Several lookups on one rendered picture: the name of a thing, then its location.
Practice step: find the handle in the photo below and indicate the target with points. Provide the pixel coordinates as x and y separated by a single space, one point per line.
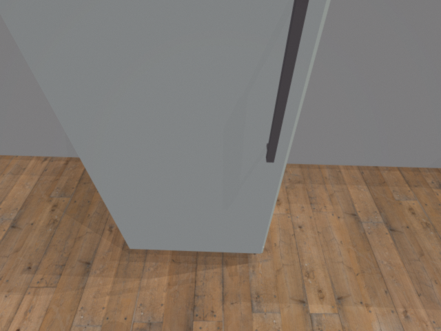
291 51

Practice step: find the fridge door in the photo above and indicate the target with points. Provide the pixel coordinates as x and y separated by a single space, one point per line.
169 106

